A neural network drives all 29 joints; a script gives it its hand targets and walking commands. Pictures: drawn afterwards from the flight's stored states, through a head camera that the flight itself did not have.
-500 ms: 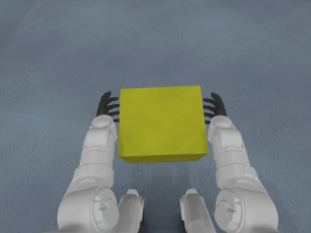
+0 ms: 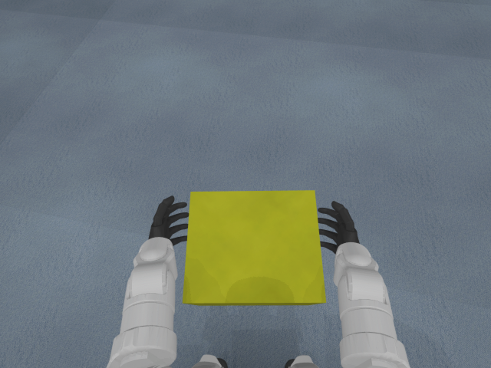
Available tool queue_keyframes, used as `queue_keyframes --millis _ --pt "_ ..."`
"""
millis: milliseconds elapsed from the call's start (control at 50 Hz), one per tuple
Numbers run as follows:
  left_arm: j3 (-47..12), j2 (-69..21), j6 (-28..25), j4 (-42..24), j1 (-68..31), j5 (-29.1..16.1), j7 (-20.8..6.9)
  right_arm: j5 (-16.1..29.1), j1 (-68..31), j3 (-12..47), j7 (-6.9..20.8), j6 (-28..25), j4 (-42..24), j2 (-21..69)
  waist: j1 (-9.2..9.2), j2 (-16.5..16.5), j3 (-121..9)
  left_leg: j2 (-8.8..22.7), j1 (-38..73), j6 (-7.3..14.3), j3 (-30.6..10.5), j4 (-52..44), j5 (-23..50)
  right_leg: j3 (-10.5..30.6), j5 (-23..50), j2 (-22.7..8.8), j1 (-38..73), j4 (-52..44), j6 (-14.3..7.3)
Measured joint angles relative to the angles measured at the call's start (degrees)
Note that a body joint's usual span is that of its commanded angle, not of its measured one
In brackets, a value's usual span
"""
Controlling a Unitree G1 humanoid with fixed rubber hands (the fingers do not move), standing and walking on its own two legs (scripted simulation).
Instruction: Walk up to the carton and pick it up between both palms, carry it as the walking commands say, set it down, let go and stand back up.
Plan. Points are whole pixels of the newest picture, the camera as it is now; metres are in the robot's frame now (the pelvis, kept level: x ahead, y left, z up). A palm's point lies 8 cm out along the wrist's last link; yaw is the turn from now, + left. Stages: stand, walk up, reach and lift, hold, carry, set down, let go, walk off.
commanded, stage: reach and lift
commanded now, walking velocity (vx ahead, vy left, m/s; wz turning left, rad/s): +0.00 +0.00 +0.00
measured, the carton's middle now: (253, 251) +0.36 +0.01 -0.12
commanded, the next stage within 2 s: hold in 1.82 s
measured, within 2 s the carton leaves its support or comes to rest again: neither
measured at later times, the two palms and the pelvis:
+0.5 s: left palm (141, 234) +0.32 +0.17 +0.05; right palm (361, 237) +0.33 -0.15 +0.04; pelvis +0.01 +0.00 +0.04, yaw +0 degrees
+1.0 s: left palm (122, 232) +0.31 +0.17 +0.10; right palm (370, 238) +0.31 -0.14 +0.08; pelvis +0.02 +0.00 +0.05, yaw +0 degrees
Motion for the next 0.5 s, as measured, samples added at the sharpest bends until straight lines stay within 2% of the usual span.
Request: queue_keyframes --millis 120,240,300,400,500 --pt "-1.0 -1.1 0.8 -1.4 2.2 0.1 1.6 0.1 2.5 0.7 -2.2 1.0 -2.0 1.3 0.21 -0.3 0.5 0.2 5.2 0.0 0.0 -4.3 1.4 0.0 1.3 -0.1 5.1 -4.0 -0.1" --pt "-1.0 -0.7 2.3 -1.1 3.3 1.1 -1.0 0.3 3.4 0.8 -5.0 2.1 -1.1 2.0 0.37 -0.6 0.2 0.5 11.2 0.0 0.1 -8.2 2.5 0.1 2.4 -0.1 10.8 -7.6 -0.2" --pt "-0.9 -0.6 3.1 -0.8 3.6 1.8 -1.7 0.3 3.5 0.9 -4.0 3.0 -0.5 1.4 0.39 -0.7 0.5 0.5 14.5 0.0 0.1 -10.0 3.1 0.1 2.8 -0.2 14.2 -9.4 -0.2" --pt "-0.5 -0.2 4.7 -1.1 4.2 2.3 -2.4 -0.2 3.5 1.1 -0.4 4.8 0.0 0.6 0.02 -0.8 1.2 0.7 20.2 0.1 -0.2 -12.8 3.9 -0.2 3.6 -0.3 19.9 -12.3 -0.3" --pt "-0.8 0.3 7.3 -1.7 4.3 2.6 -2.6 -0.7 3.8 1.7 0.7 7.1 -0.4 0.6 -0.60 -0.6 2.9 0.7 25.8 0.1 -0.5 -15.1 4.3 -0.6 4.1 -0.4 25.9 -14.9 -0.3"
